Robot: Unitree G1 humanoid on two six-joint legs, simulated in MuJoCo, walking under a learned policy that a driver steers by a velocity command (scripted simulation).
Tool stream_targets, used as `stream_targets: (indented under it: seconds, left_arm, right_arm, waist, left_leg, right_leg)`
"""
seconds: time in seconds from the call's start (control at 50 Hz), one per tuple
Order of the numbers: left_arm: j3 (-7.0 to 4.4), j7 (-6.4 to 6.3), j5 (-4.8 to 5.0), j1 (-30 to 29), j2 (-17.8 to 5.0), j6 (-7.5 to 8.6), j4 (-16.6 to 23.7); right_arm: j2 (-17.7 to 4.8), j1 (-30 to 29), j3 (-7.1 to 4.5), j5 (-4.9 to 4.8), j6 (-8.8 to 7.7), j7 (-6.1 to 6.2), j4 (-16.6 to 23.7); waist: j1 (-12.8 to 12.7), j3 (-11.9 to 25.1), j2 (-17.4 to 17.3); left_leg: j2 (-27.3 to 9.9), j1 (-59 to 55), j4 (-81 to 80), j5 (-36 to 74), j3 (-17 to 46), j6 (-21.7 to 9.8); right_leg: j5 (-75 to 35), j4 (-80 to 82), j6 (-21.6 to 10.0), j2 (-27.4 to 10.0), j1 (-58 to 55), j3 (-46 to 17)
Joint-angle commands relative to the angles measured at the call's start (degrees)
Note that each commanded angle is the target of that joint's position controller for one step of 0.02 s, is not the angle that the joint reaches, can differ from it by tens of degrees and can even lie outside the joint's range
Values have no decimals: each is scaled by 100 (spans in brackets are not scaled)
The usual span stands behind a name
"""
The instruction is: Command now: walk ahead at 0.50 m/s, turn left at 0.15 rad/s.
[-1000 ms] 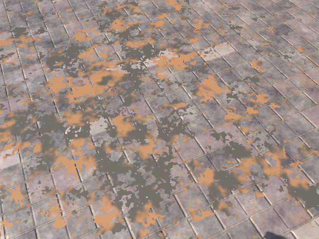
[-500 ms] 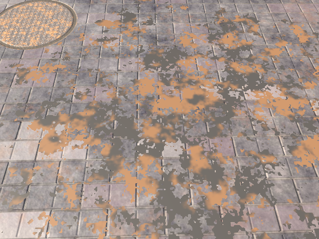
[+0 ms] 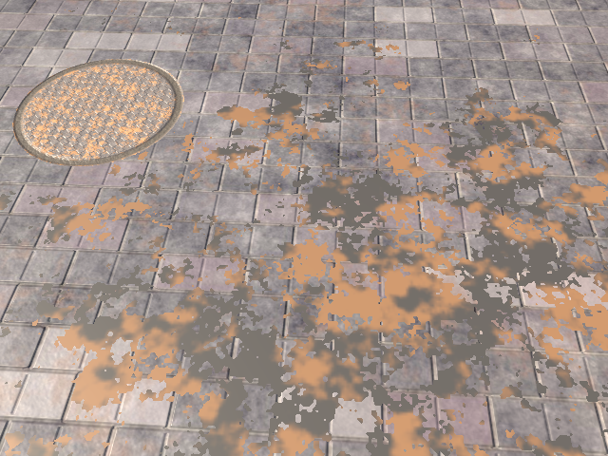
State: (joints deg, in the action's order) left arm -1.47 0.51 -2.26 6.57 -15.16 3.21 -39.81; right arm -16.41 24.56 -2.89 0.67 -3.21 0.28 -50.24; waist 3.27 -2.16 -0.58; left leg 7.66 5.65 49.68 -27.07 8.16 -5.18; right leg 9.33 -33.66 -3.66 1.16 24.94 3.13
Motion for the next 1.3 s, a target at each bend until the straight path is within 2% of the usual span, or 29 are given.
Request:
stream_targets:
  seconds: [0.02,0.04,0.06,0.12,0.26,0.36,0.4,0.44,0.46,0.48,0.5,0.52,0.54,0.58,0.68,0.78,0.88,0.94,0.98,1.0,1.02,1.04,1.06,1.08,1.1,1.14,1.16,1.22,1.3]
  left_arm:
    - [-312,5,144,1120,-769,-19,-100]
    - [-259,20,102,927,-590,5,-124]
    - [-226,9,111,941,-527,40,-211]
    - [-219,43,170,1239,-543,184,-481]
    - [-206,60,219,1792,-568,206,-913]
    - [-211,0,177,2168,-682,170,-1180]
    - [-223,-44,148,2091,-758,131,-1235]
    - [-223,-61,164,1930,-807,100,-1247]
    - [-177,-45,208,1865,-681,119,-1133]
    - [-16,-11,391,2357,-12,127,-889]
    - [-165,-81,267,2319,-540,49,-999]
    - [-239,-76,200,1927,-677,5,-973]
    - [-210,-26,201,1705,-514,5,-945]
    - [-227,54,87,1693,-383,-126,-993]
    - [-248,196,59,1168,-197,-318,-793]
    - [-181,265,67,212,-74,-303,-445]
    - [-126,341,12,-572,-96,-281,-87]
    - [-178,306,-13,-386,-199,-282,-69]
    - [-300,235,-18,548,-386,-230,-314]
    - [-430,159,-73,1496,-625,-175,-614]
    - [-644,63,-114,1921,-1356,-182,-660]
    - [-704,62,77,1753,-1679,-231,-537]
    - [-671,27,155,1620,-1517,-276,-598]
    - [-592,-13,184,1349,-1202,-266,-628]
    - [-519,-32,181,1076,-936,-237,-607]
    - [-427,-46,234,785,-688,-150,-551]
    - [-421,-30,243,854,-696,-83,-558]
    - [-469,-12,230,1148,-896,-2,-619]
    - [-472,-17,224,1590,-899,-22,-673]
  right_arm:
    - [-621,-56,-95,100,-83,-36,403]
    - [-529,-294,-64,94,-72,-74,455]
    - [-481,-365,-53,132,-24,-112,468]
    - [-317,-329,6,182,79,-187,408]
    - [-27,-2016,200,144,63,-278,863]
    - [-115,-2663,218,112,27,-247,1020]
    - [-202,-2504,178,126,-19,-207,991]
    - [-399,-1327,68,174,-127,-117,599]
    - [-721,-388,-45,280,-194,-32,371]
    - [-1338,172,-212,408,-166,45,357]
    - [-1156,27,-213,183,-71,17,354]
    - [-763,-507,-108,100,-48,3,400]
    - [-439,-901,-33,76,-82,-15,436]
    - [-185,-1096,31,48,-169,15,355]
    - [-310,-859,-45,7,-364,33,163]
    - [-296,-574,-51,29,-347,33,-25]
    - [-466,-103,-102,53,-268,91,-245]
    - [-645,-124,-143,81,-162,141,-284]
    - [-825,-165,-194,83,-45,145,-268]
    - [-822,-257,-191,65,-14,126,-185]
    - [-283,-129,-64,-31,-54,62,161]
    - [-365,-458,-99,11,-129,-17,488]
    - [-487,-1093,-111,54,-175,-40,607]
    - [-392,-1095,-61,-2,-247,-50,625]
    - [-368,-975,-68,22,-251,-35,532]
    - [-327,-735,-62,203,-53,-47,479]
    - [-295,-723,-62,231,36,-69,498]
    - [-197,-1130,-36,213,149,-108,685]
    - [-212,-2089,-3,176,139,-133,1005]
  waist:
    - [-465,358,272]
    - [-391,164,170]
    - [-317,51,347]
    - [-208,139,532]
    - [-510,-159,503]
    - [-665,-227,483]
    - [-500,-180,476]
    - [45,418,324]
    - [414,1057,31]
    - [332,1999,-1096]
    - [309,2042,-860]
    - [79,1074,-418]
    - [-52,508,-361]
    - [-327,61,-521]
    - [-465,-60,-324]
    - [-303,-276,-287]
    - [-68,-389,-280]
    - [-237,-160,-435]
    - [-651,433,-463]
    - [-1107,951,-154]
    - [-1090,1561,886]
    - [-941,1904,1153]
    - [-1002,1206,368]
    - [-779,577,164]
    - [-497,237,-79]
    - [-186,227,60]
    - [-158,299,76]
    - [-226,200,180]
    - [-586,-5,380]
  left_leg:
    - [-472,2786,2205,590,26,11]
    - [-662,2683,1927,830,-83,20]
    - [-783,2580,1711,898,-183,59]
    - [-895,2465,1405,1064,-432,189]
    - [-1136,2908,-613,2417,-1035,436]
    - [-967,2511,-1558,2508,-1144,274]
    - [-836,2190,-1809,2094,-1099,150]
    - [-590,641,-2391,1998,-1135,-59]
    - [-1279,-825,-2455,1821,-451,-289]
    - [-3093,-2638,-2649,1347,1897,-885]
    - [-3393,-2221,-3230,1007,2887,-1061]
    - [-3061,-1409,-3408,663,2022,-880]
    - [-2784,-681,-3698,895,1310,-727]
    - [-2340,161,-4039,1554,317,-386]
    - [-2209,206,-4372,2391,-721,-410]
    - [-2031,-9,-4319,2969,-1514,-352]
    - [-2289,-826,-3973,3888,-1919,-265]
    - [-2349,-1259,-3043,6092,-2207,-141]
    - [-2331,-1182,-1400,6928,-2310,-92]
    - [-2202,-403,50,5948,-2393,86]
    - [-1623,1737,2102,2699,-2412,389]
    - [-564,3257,3352,-455,-1284,593]
    - [-986,3833,3340,112,-635,528]
    - [-1221,3731,2861,657,-668,494]
    - [-1398,3371,2289,858,-663,491]
    - [-1484,2707,1771,947,-641,626]
    - [-1447,2629,1660,949,-696,689]
    - [-1418,2865,1007,1393,-808,834]
    - [-1321,3274,-179,2215,-786,901]
  right_leg:
    - [1115,1884,-1017,-2098,-2490,-3351]
    - [608,2023,-871,-1803,-2102,-2711]
    - [28,2113,-783,-1587,-1861,-2241]
    - [-1160,2278,-795,-1366,-1744,-1597]
    - [-2068,2551,-667,-973,-1939,-651]
    - [-2552,2274,-615,-1271,-2432,-738]
    - [-3233,1854,-578,-1369,-2663,-861]
    - [-3969,519,-421,-1127,-2490,-730]
    - [-2861,-748,-316,-870,-1601,-589]
    - [315,-2806,-48,-74,295,-91]
    - [2078,-3576,-115,125,889,-442]
    - [1640,-3664,-162,-221,1091,-669]
    - [1237,-3427,-143,-429,1031,-652]
    - [912,-3093,-47,-631,657,-602]
    - [69,-2912,161,-749,1126,-494]
    - [-894,-1564,221,-688,1328,-208]
    - [-700,-518,-91,-521,1181,274]
    - [164,-277,-420,-90,601,597]
    - [659,-5,-717,355,-515,668]
    - [488,484,-945,312,-1879,302]
    - [1082,699,-1564,-1286,-3673,-2071]
    - [423,1654,-2170,-2190,-4277,-4757]
    - [82,1734,-1968,-1995,-3907,-3851]
    - [-407,1781,-1753,-1837,-3092,-3107]
    - [-946,1860,-1458,-1488,-2438,-2561]
    - [-1652,1972,-1270,-1049,-1758,-1929]
    - [-1943,1982,-1297,-958,-1681,-1848]
    - [-1819,2132,-1253,-773,-1522,-1728]
    - [-1482,2146,-1070,-678,-1814,-1884]
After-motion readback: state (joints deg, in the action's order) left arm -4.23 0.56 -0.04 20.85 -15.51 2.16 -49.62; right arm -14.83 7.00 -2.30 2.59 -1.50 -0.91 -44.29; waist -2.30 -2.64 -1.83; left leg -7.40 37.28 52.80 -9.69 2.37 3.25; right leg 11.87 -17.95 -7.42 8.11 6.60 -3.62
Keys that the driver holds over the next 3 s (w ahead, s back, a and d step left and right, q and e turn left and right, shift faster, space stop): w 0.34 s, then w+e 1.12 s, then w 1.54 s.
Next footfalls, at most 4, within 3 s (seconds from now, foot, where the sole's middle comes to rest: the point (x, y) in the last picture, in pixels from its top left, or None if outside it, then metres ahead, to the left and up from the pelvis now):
0.46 left None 0.41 0.10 -0.76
1.00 right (365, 374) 0.65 -0.13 -0.76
1.52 left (346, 251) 1.00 -0.13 -0.76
2.02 right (460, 233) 1.04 -0.44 -0.76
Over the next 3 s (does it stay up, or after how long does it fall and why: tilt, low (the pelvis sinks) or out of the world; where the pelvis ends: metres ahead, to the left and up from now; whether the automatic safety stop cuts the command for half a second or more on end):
stays up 1.39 -0.60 0.02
